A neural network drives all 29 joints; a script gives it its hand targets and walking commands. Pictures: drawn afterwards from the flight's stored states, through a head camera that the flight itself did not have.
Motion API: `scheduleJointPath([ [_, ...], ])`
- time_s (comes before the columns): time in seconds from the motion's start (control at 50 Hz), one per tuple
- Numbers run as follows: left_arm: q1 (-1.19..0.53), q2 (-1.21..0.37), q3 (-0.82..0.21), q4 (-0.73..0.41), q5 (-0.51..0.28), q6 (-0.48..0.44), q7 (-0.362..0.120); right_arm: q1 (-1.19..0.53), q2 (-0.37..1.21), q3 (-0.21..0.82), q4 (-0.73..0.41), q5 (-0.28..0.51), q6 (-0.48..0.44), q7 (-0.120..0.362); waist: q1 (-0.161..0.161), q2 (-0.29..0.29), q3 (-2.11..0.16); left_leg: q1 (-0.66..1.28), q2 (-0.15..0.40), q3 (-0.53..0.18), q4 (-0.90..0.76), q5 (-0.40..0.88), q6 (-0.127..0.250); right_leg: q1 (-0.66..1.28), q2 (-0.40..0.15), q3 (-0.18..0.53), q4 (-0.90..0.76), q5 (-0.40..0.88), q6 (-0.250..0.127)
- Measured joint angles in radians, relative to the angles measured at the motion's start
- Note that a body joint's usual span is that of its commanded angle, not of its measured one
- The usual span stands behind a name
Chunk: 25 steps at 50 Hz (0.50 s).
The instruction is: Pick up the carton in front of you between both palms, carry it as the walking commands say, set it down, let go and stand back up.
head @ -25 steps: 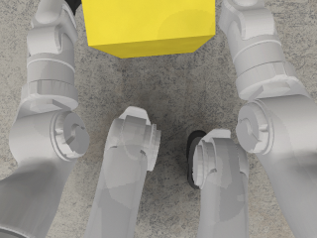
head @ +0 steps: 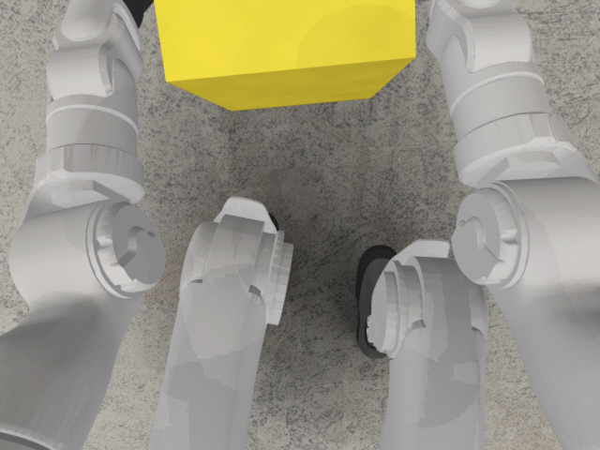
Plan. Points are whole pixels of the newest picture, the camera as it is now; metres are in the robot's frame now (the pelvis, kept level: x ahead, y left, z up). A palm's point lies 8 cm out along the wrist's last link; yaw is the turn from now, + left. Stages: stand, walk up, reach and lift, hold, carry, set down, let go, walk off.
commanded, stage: set down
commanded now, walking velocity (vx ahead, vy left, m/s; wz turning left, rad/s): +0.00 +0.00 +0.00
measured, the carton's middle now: out of the picture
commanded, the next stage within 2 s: let go in 1.38 s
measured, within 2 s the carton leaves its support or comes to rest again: rests again in 0.10 s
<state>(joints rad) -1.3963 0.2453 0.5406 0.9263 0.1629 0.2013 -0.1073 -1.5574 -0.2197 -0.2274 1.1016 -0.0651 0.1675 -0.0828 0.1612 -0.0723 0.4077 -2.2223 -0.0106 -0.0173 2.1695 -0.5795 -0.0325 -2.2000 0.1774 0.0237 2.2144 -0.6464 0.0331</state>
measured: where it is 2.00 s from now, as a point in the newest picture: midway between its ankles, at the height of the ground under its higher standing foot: (312, 302)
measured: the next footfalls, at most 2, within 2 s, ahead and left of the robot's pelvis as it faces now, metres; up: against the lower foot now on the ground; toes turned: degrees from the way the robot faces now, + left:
none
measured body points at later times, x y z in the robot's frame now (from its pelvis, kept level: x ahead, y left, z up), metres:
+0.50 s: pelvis -0.01 +0.01 +0.00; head +0.36 +0.06 +0.24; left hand +0.51 +0.32 -0.15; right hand +0.60 -0.04 -0.15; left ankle +0.11 +0.12 -0.34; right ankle +0.09 -0.11 -0.34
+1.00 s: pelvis +0.01 +0.01 +0.12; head +0.35 +0.05 +0.41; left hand +0.51 +0.33 +0.01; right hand +0.61 -0.05 +0.01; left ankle +0.11 +0.12 -0.34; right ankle +0.09 -0.11 -0.34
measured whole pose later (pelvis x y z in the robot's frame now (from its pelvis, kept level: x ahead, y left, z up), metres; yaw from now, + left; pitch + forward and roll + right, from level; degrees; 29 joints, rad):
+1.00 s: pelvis +0.01 +0.01 +0.12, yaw +2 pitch +46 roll -2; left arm -1.25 0.34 0.36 0.86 -0.09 0.22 0.01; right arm -1.39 -0.32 -0.14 0.91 0.05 0.27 -0.13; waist 0.15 -0.04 0.07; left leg -2.06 -0.03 -0.02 1.73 -0.47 0.00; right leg -2.00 0.09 0.02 1.77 -0.56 0.03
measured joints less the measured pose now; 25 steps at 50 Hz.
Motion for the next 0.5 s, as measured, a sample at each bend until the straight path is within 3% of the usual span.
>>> scheduleJointPath([
  [0.1,-0.028,0.017,-0.001,0.051,-0.001,-0.036,0.007,-0.014,-0.02,0.034,0.007,0.005,-0.01,0.013,0.001,0.004,0.035,0.013,0.003,0.001,0.007,0.005,-0.002,0.012,-0.005,-0.004,0.009,0.005,-0.002],
  [0.14,-0.045,0.039,-0.023,0.116,-0.014,-0.065,0.031,-0.019,-0.039,0.072,0.023,0.028,-0.021,0.001,0.001,0.011,0.054,0.019,0.005,0.002,0.008,0.008,-0.001,0.019,-0.009,-0.005,0.01,0.005,-0.001],
  [0.24,-0.058,0.114,-0.084,0.215,-0.141,-0.129,0.107,-0.022,-0.119,0.172,0.04,0.155,-0.03,-0.04,-0.002,0.036,0.095,0.022,0.012,0.014,0.012,0.013,0.015,0.031,-0.026,-0.004,0.014,0.001,0.003],
  [0.36,-0.067,0.199,-0.203,0.205,-0.305,-0.149,0.118,-0.015,-0.164,0.267,-0.024,0.255,-0.03,-0.045,-0.014,0.044,0.093,0.0,0.029,0.033,0.019,0.024,0.044,0.02,-0.047,-0.005,0.023,-0.001,0.004],
  [0.5,-0.062,0.172,-0.257,0.118,-0.356,-0.104,0.135,0.013,-0.154,0.25,-0.116,0.241,0.007,-0.061,-0.014,0.049,0.033,-0.002,0.009,0.033,-0.005,0.045,0.051,0.035,-0.075,-0.008,0.002,-0.002,0.005],
])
